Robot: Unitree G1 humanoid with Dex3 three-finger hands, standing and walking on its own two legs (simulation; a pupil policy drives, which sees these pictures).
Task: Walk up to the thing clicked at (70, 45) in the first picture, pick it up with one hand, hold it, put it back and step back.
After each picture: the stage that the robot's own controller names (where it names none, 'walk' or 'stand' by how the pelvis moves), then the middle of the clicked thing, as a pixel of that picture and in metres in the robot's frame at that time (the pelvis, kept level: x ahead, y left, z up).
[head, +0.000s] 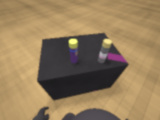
stand; (73, 52) +0.60 +0.16 -0.03
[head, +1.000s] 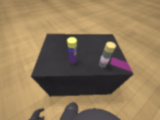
rise first; (72, 51) +0.55 +0.19 -0.01
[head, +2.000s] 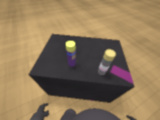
stand; (71, 55) +0.52 +0.18 -0.01
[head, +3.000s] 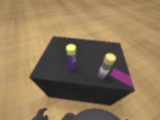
stand; (71, 58) +0.51 +0.17 -0.03
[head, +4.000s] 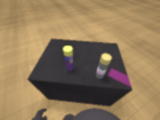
stand; (69, 59) +0.51 +0.19 -0.03
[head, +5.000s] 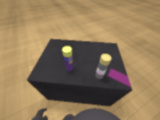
stand; (68, 60) +0.50 +0.20 -0.03
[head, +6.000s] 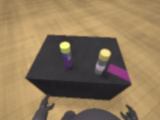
rise first; (66, 56) +0.51 +0.21 -0.02
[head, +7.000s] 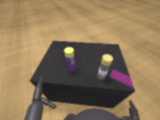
rise first; (70, 60) +0.49 +0.20 -0.02
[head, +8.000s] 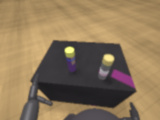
go down; (71, 60) +0.49 +0.20 -0.02
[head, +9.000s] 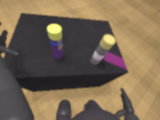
go down; (56, 44) +0.50 +0.19 +0.05
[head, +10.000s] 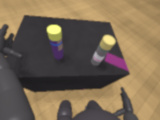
approach; (56, 45) +0.50 +0.19 +0.05
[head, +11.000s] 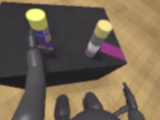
close; (43, 36) +0.52 +0.21 +0.09
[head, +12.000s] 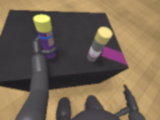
lift; (47, 40) +0.51 +0.21 +0.08
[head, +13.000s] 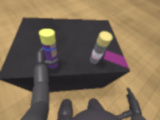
lift; (50, 51) +0.44 +0.22 +0.08
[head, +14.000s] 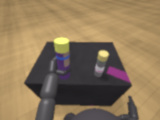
lift; (63, 61) +0.33 +0.16 +0.18
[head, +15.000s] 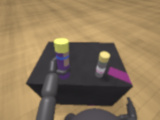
hold; (63, 60) +0.34 +0.17 +0.16
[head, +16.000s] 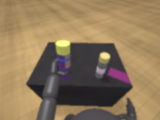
crouch; (64, 62) +0.34 +0.16 +0.16
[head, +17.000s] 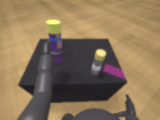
crouch; (56, 43) +0.45 +0.20 +0.19
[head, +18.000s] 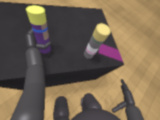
lower; (41, 34) +0.54 +0.21 +0.08
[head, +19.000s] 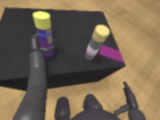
lower; (45, 38) +0.52 +0.20 +0.08
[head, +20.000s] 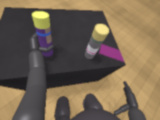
lower; (44, 37) +0.53 +0.20 +0.08
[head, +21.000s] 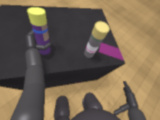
lower; (41, 35) +0.53 +0.21 +0.09
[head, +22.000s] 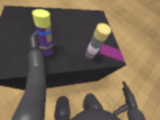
loosen; (45, 36) +0.53 +0.21 +0.08
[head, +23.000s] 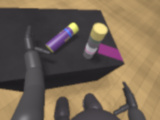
withdraw; (63, 37) +0.60 +0.10 +0.01
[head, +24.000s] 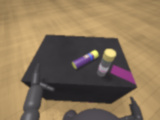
sink last; (85, 59) +0.55 +0.05 -0.07
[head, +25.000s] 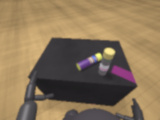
stand; (89, 61) +0.56 +0.03 -0.07
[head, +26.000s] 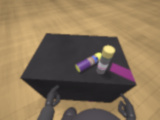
stand; (89, 61) +0.52 +0.01 -0.05
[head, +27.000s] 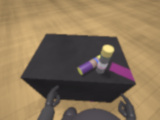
stand; (91, 64) +0.49 -0.01 -0.05
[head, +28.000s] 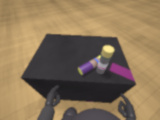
stand; (92, 64) +0.49 -0.01 -0.05
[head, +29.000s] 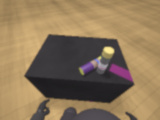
stand; (92, 64) +0.50 -0.02 -0.07
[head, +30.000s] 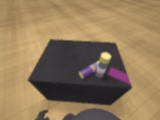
walk; (91, 68) +0.50 -0.02 -0.12
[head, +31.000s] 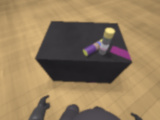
walk; (95, 47) +0.68 -0.03 -0.09
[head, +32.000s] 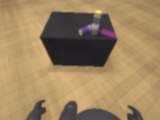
walk; (88, 28) +0.99 +0.06 -0.09
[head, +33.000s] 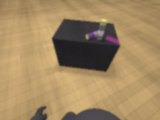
stand; (94, 34) +1.07 -0.03 -0.11
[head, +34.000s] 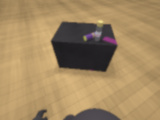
stand; (92, 35) +1.09 -0.01 -0.12
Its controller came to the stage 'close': yes
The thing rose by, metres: 0.21
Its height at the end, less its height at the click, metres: -0.09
